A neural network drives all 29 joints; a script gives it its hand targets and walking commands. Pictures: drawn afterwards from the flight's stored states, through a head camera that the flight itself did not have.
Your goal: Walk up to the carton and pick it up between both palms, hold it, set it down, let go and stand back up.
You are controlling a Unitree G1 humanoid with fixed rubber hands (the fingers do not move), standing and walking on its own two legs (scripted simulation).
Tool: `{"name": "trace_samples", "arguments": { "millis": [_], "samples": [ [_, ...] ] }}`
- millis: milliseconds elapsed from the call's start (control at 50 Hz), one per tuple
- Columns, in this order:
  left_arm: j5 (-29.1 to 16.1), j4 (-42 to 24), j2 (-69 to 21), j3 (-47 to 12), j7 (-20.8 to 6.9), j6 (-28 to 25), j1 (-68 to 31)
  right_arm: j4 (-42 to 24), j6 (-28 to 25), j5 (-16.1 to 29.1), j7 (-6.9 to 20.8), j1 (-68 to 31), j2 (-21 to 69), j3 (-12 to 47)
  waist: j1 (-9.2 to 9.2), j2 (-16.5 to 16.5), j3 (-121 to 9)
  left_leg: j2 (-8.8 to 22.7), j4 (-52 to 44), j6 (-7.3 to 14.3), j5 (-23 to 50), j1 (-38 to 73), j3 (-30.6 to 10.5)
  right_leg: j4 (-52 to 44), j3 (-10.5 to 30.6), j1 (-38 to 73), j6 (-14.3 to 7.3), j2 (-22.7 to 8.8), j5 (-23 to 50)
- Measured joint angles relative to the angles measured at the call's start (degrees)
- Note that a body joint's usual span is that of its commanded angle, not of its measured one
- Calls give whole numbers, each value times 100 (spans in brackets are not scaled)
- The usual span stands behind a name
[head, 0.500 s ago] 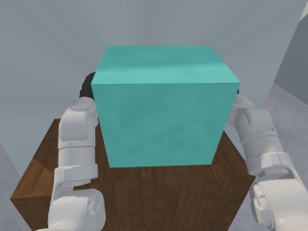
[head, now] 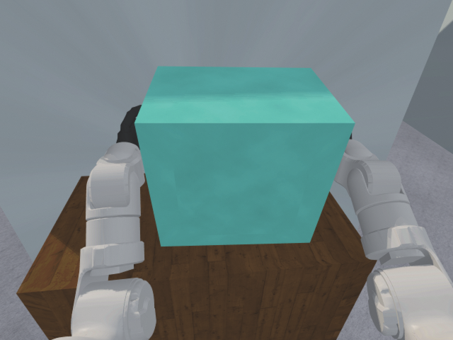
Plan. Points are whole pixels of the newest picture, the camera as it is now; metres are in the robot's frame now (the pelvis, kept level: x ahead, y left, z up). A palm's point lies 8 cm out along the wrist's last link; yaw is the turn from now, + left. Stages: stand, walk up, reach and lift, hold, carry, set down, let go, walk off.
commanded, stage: hold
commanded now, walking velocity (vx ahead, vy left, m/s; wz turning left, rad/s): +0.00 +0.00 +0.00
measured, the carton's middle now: (236, 157) +0.35 +0.00 +0.23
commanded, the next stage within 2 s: none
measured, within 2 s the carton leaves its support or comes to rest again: neither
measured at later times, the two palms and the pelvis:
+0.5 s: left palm (128, 149) +0.36 +0.18 +0.24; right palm (334, 144) +0.36 -0.17 +0.25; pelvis +0.00 +0.00 +0.00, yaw +0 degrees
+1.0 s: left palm (129, 153) +0.35 +0.17 +0.24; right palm (336, 149) +0.36 -0.17 +0.24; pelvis +0.00 +0.00 +0.00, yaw +0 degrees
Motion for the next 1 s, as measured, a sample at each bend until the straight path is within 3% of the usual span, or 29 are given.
{"name": "trace_samples", "arguments": {
  "millis": [400,720,1000],
  "samples": [
    [-27,321,57,61,-2,-70,-161,311,-26,-46,9,-186,40,-71,38,-28,-69,-13,-32,13,41,-89,20,40,38,-132,12,-9,12],
    [-22,-183,-14,-44,47,52,98,-76,4,84,-9,41,-36,60,-16,-40,12,-19,40,28,-61,21,-7,-43,36,54,29,-6,-11],
    [-2,-175,-73,20,32,47,157,-71,60,17,10,70,12,9,-4,9,17,-18,20,24,-44,40,8,-3,65,36,25,-4,-16]
  ]
}}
